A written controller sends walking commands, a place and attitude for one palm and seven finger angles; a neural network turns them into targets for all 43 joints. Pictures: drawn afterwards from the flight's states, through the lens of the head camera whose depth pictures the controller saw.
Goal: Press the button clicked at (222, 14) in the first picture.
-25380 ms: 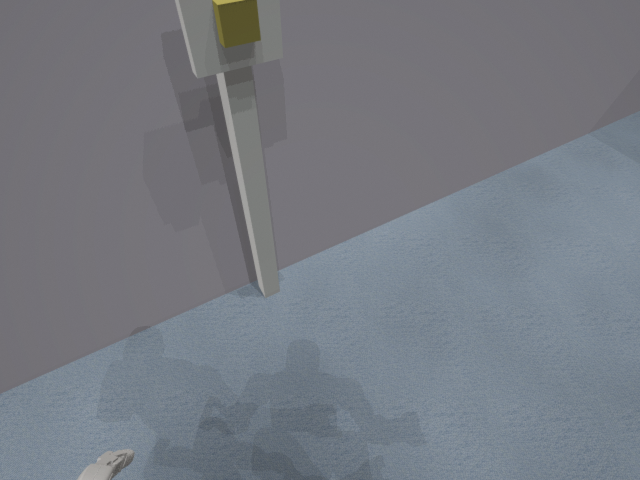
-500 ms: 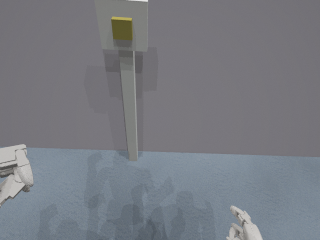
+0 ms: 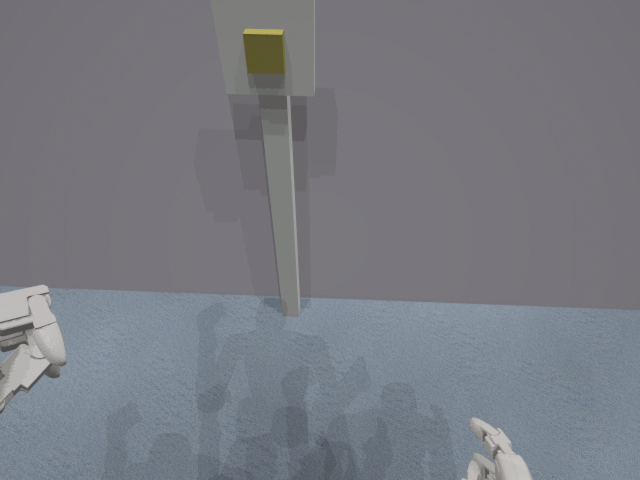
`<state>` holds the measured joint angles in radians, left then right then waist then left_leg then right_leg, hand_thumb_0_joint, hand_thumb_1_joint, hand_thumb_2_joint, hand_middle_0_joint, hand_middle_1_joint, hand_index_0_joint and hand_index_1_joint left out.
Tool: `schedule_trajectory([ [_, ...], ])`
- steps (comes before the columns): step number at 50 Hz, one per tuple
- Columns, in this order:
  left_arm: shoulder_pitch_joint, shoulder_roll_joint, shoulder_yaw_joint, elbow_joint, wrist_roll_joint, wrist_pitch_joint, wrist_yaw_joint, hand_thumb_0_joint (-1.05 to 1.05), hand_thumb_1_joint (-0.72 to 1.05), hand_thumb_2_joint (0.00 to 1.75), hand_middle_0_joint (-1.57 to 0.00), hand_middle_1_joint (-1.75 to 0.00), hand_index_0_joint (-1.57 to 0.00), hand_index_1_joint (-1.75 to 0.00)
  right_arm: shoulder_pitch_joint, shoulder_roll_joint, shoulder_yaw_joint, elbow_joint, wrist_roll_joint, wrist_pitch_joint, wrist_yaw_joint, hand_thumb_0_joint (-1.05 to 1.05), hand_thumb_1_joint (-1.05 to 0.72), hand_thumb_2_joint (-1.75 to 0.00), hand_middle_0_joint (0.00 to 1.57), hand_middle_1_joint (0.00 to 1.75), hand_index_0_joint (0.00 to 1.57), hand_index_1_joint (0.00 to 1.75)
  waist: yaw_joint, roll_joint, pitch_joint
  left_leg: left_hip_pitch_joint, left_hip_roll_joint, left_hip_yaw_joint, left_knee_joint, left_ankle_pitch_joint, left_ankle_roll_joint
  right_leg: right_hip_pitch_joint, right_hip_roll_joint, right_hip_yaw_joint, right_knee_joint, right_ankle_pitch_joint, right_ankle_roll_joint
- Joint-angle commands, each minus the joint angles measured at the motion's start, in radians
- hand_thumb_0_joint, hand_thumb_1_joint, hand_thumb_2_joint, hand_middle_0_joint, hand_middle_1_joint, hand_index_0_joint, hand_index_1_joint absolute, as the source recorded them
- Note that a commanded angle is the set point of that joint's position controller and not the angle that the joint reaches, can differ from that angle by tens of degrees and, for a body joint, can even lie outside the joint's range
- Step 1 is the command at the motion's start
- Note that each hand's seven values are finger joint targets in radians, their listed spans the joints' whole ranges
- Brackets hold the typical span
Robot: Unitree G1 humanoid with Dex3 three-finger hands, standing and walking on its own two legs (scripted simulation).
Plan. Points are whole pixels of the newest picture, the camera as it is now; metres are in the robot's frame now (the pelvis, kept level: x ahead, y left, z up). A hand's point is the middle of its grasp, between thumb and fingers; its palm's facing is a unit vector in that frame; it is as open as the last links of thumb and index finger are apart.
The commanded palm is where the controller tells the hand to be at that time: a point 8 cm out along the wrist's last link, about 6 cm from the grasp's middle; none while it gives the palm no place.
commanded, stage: stop stepping back and stand still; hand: left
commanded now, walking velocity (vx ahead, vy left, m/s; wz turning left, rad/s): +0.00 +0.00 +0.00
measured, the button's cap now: (265, 51) +0.79 +0.13 +0.20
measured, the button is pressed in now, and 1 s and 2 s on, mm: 0 0 0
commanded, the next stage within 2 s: let the arm hang, fingers relaxed in 0.04 s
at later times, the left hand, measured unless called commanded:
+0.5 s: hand out of the picture +0.04 +0.21 -0.17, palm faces +0.00 -0.98 -0.20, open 3.6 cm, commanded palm none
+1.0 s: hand out of the picture +0.03 +0.24 -0.15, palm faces +0.00 -0.95 -0.30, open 7.2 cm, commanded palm none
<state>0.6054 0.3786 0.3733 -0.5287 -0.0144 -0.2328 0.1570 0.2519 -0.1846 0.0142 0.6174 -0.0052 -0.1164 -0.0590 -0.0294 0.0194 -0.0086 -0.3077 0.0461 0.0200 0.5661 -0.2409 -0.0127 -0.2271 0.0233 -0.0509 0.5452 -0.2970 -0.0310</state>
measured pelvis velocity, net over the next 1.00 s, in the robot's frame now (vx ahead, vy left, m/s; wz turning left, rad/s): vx -0.01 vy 0.02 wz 0.00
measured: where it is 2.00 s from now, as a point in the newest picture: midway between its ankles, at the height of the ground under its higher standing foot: outside the picture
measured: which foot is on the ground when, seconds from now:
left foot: down 0.00-1.00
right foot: down 0.00-1.00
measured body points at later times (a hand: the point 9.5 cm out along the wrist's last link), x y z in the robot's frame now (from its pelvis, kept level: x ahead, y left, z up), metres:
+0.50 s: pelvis -0.01 +0.01 +0.00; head +0.02 +0.04 +0.45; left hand +0.04 +0.26 -0.15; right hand +0.08 -0.26 -0.12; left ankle +0.04 +0.13 -0.73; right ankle +0.00 -0.10 -0.73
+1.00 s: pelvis -0.01 +0.02 +0.01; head -0.01 +0.00 +0.46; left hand +0.03 +0.29 -0.13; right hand +0.01 -0.23 -0.15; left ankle +0.04 +0.13 -0.73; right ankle +0.00 -0.10 -0.73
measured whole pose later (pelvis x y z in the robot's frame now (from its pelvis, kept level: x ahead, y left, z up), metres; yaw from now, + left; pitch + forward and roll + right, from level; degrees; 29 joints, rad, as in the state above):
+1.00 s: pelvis -0.01 +0.02 +0.01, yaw +0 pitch -3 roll +0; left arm 0.20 0.26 0.01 1.13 0.01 0.00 0.01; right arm 0.23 -0.23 -0.01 1.12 -0.03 0.01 -0.01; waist -0.01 0.04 0.04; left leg -0.21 0.00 0.03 0.40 -0.14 0.01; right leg -0.15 -0.01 -0.04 0.41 -0.22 -0.01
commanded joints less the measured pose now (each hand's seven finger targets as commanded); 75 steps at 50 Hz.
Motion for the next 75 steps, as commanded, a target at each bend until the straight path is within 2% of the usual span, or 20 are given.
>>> schedule_trajectory([
  [1, 0.026, 0.139, 0.099, -0.199, -0.018, -0.045, 0.013, 0.00, 0.90, 0.90, -1.30, -1.50, -1.30, -1.50, -0.100, -0.131, -0.061, -0.147, 0.011, -0.036, 0.005, 0.00, -0.90, -0.90, 0.20, 0.30, 0.20, 0.30, 0.014, -0.118, -0.040, 0.001, -0.014, -0.018, 0.047, 0.002, 0.020, -0.023, -0.217, 0.297, -0.244, 0.132, -0.066],
  [2, 0.022, 0.135, 0.091, -0.200, -0.018, -0.044, 0.014, 0.00, 0.90, 0.90, -1.30, -1.50, -1.30, -1.50, -0.099, -0.120, -0.054, -0.148, 0.010, -0.033, 0.004, 0.00, -0.90, -0.90, 0.20, 0.30, 0.20, 0.30, 0.013, -0.114, -0.053, 0.015, -0.012, -0.025, 0.010, 0.013, 0.021, 0.001, -0.214, 0.264, -0.223, 0.176, -0.062],
  [4, -0.004, 0.136, 0.090, -0.228, -0.018, -0.047, 0.015, 0.00, 0.90, 0.90, -1.30, -1.50, -1.30, -1.50, -0.105, -0.125, -0.051, -0.152, 0.007, -0.034, -0.003, 0.00, -0.90, -0.90, 0.20, 0.30, 0.20, 0.30, 0.016, -0.075, -0.078, 0.089, 0.007, -0.036, -0.076, 0.128, 0.028, 0.012, -0.150, 0.177, -0.166, 0.213, -0.022],
  [6, -0.026, 0.154, 0.102, -0.248, -0.015, -0.046, 0.014, 0.00, 0.90, 0.90, -1.30, -1.50, -1.30, -1.50, -0.122, -0.133, -0.051, -0.157, 0.005, -0.036, -0.016, 0.00, -0.90, -0.90, 0.20, 0.30, 0.20, 0.30, 0.027, 0.033, -0.088, 0.145, 0.045, -0.061, -0.122, 0.246, 0.040, 0.000, -0.085, 0.115, -0.117, 0.230, 0.016],
  [7, -0.130, 0.044, -0.273, 0.580, 0.070, 0.123, -0.132, 0.00, 0.90, 0.90, -1.30, -1.50, -1.30, -1.50, -0.173, -0.343, -0.109, 0.081, 0.004, -0.067, 0.081, 0.00, -0.90, -0.90, 0.20, 0.30, 0.20, 0.30, -0.014, 0.074, -0.025, 0.023, 0.079, -0.110, 0.028, 0.444, 0.059, -0.097, -0.136, 0.032, 0.069, 0.379, 0.014],
  [8, -0.112, 0.010, -0.249, 0.618, 0.048, 0.195, -0.145, 0.00, 0.90, 0.90, -1.26, -1.46, -1.26, -1.46, -0.099, -0.280, -0.107, 0.076, 0.009, -0.003, 0.076, 0.00, -0.90, -0.90, 0.20, 0.30, 0.20, 0.30, 0.011, 0.077, -0.073, 0.028, 0.089, -0.090, -0.012, 0.465, 0.068, -0.061, -0.105, 0.062, 0.073, 0.276, 0.015],
  [9, -0.100, -0.013, -0.261, 0.617, 0.047, 0.219, -0.147, 0.00, 0.90, 0.90, -1.23, -1.42, -1.23, -1.42, -0.096, -0.260, -0.096, 0.055, 0.007, 0.017, 0.069, 0.00, -0.90, -0.90, 0.20, 0.30, 0.20, 0.30, 0.017, 0.084, -0.062, 0.005, 0.103, -0.093, -0.027, 0.419, 0.076, -0.059, -0.094, 0.049, 0.079, 0.193, 0.023],
  [10, -0.134, -0.020, -0.268, 0.653, 0.048, 0.220, -0.149, 0.00, 0.90, 0.90, -1.19, -1.38, -1.19, -1.38, -0.110, -0.252, -0.085, 0.058, -0.001, 0.028, 0.068, 0.00, -0.90, -0.90, 0.20, 0.30, 0.20, 0.30, 0.028, 0.046, -0.073, -0.052, 0.118, -0.127, -0.040, 0.307, 0.089, -0.050, -0.087, 0.044, 0.086, 0.116, 0.019],
  [12, -0.204, 0.011, -0.271, 0.757, 0.053, 0.213, -0.157, 0.00, 0.90, 0.90, -1.12, -1.30, -1.12, -1.30, -0.114, -0.254, -0.071, 0.053, -0.012, 0.046, 0.064, 0.00, -0.90, -0.90, 0.20, 0.30, 0.20, 0.30, 0.035, -0.101, -0.076, -0.071, 0.102, -0.164, -0.060, 0.275, 0.099, -0.002, -0.087, 0.048, 0.040, 0.140, 0.010],
  [14, -0.265, 0.056, -0.271, 0.879, 0.056, 0.202, -0.156, 0.00, 0.90, 0.90, -1.04, -1.22, -1.04, -1.22, -0.114, -0.259, -0.075, 0.067, -0.015, 0.060, 0.060, 0.00, -0.90, -0.90, 0.20, 0.30, 0.20, 0.30, 0.026, -0.275, -0.125, 0.006, 0.043, -0.099, 0.020, 0.295, 0.069, 0.022, -0.147, 0.117, -0.020, 0.349, -0.025],
  [15, -0.302, 0.072, -0.273, 0.944, 0.053, 0.203, -0.154, 0.00, 0.90, 0.90, -1.01, -1.18, -1.01, -1.18, -0.106, -0.265, -0.077, 0.081, -0.015, 0.069, 0.057, 0.00, -0.90, -0.90, 0.20, 0.30, 0.20, 0.30, 0.017, -0.306, -0.130, 0.040, 0.017, -0.081, 0.036, 0.266, 0.057, 0.005, -0.178, 0.136, -0.035, 0.399, -0.047],
  [17, -0.348, 0.068, -0.290, 1.056, 0.045, 0.214, -0.146, 0.00, 0.90, 0.90, -0.93, -1.10, -0.93, -1.10, -0.100, -0.247, -0.071, 0.118, -0.021, 0.088, 0.056, 0.00, -0.90, -0.90, 0.20, 0.30, 0.20, 0.30, 0.008, -0.172, -0.114, 0.081, 0.013, -0.079, -0.003, 0.259, 0.049, -0.015, -0.177, 0.131, -0.039, 0.332, -0.056],
  [19, -0.357, 0.054, -0.307, 1.152, 0.039, 0.223, -0.141, 0.00, 0.90, 0.90, -0.86, -1.02, -0.86, -1.02, -0.115, -0.239, -0.059, 0.154, -0.025, 0.096, 0.056, 0.00, -0.90, -0.90, 0.20, 0.30, 0.20, 0.30, 0.020, 0.028, -0.102, 0.079, 0.047, -0.114, -0.078, 0.273, 0.061, 0.015, -0.128, 0.100, -0.036, 0.203, -0.019],
  [20, -0.354, 0.051, -0.313, 1.201, 0.037, 0.225, -0.140, 0.00, 0.90, 0.90, -0.82, -0.98, -0.82, -0.98, -0.122, -0.236, -0.054, 0.171, -0.024, 0.099, 0.056, 0.00, -0.90, -0.90, 0.20, 0.30, 0.20, 0.30, 0.029, 0.088, -0.093, 0.061, 0.054, -0.123, -0.105, 0.247, 0.065, 0.040, -0.116, 0.093, -0.052, 0.152, -0.009],
  [25, -0.348, 0.028, -0.329, 1.395, 0.029, 0.226, -0.141, 0.00, 0.90, 0.90, -0.64, -0.78, -0.64, -0.78, -0.095, -0.202, -0.048, 0.260, -0.018, 0.117, 0.049, 0.00, -0.90, -0.90, 0.20, 0.30, 0.20, 0.30, 0.028, 0.183, -0.007, 0.040, 0.045, -0.124, -0.178, 0.015, 0.047, 0.033, -0.118, 0.104, -0.167, 0.017, -0.023],
  [31, -0.365, 0.038, -0.331, 1.524, 0.029, 0.218, -0.145, 0.00, 0.90, 0.90, -0.42, -0.54, -0.42, -0.54, -0.043, -0.225, -0.061, 0.341, -0.013, 0.120, 0.041, 0.00, -0.90, -0.90, 0.20, 0.30, 0.20, 0.30, 0.021, 0.047, 0.036, 0.076, 0.053, -0.131, -0.214, -0.051, 0.047, 0.006, -0.122, 0.109, -0.244, -0.044, -0.031],
  [39, -0.377, 0.036, -0.333, 1.607, 0.027, 0.217, -0.142, 0.00, 0.90, 0.90, -0.20, -0.30, -0.20, -0.30, -0.006, -0.223, -0.062, 0.419, -0.014, 0.114, 0.039, 0.00, -0.90, -0.90, 0.20, 0.30, 0.20, 0.30, 0.022, -0.050, 0.066, 0.095, 0.061, -0.118, -0.251, -0.035, 0.051, -0.004, -0.127, 0.107, -0.260, -0.045, -0.025],
  [49, -0.392, 0.020, -0.334, 1.628, 0.027, 0.220, -0.136, 0.00, 0.90, 0.90, -0.20, -0.30, -0.20, -0.30, -0.011, -0.187, -0.054, 0.464, -0.016, 0.113, 0.039, 0.00, -0.90, -0.90, 0.20, 0.30, 0.20, 0.30, 0.025, -0.025, 0.084, 0.098, 0.061, -0.108, -0.270, 0.009, 0.047, 0.002, -0.128, 0.104, -0.254, -0.003, -0.017],
  [59, -0.420, 0.019, -0.327, 1.626, 0.027, 0.212, -0.135, 0.00, 0.90, 0.90, -0.20, -0.30, -0.20, -0.30, -0.027, -0.188, -0.054, 0.473, -0.015, 0.104, 0.035, 0.00, -0.90, -0.90, 0.20, 0.30, 0.20, 0.30, 0.023, 0.018, 0.046, 0.124, 0.064, -0.099, -0.267, 0.095, 0.038, 0.047, -0.130, 0.108, -0.252, 0.079, -0.016],
  [75, -0.443, 0.052, -0.324, 1.632, 0.024, 0.197, -0.135, 0.00, 0.90, 0.90, -0.20, -0.30, -0.20, -0.30, -0.077, -0.235, -0.063, 0.472, -0.012, 0.103, 0.032, 0.00, -0.90, -0.90, 0.20, 0.30, 0.20, 0.30, 0.017, -0.017, 0.010, 0.199, 0.075, -0.083, -0.247, 0.180, 0.034, 0.071, -0.143, 0.117, -0.281, 0.196, -0.020],
])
